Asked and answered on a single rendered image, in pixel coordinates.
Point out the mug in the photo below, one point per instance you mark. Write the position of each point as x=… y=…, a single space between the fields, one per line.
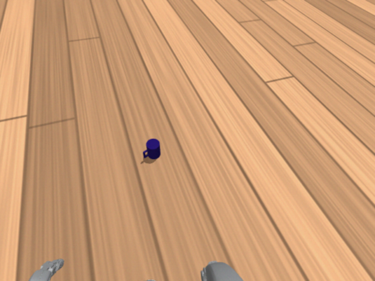
x=153 y=149

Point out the left robot hand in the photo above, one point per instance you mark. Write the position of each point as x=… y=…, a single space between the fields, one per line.
x=47 y=270

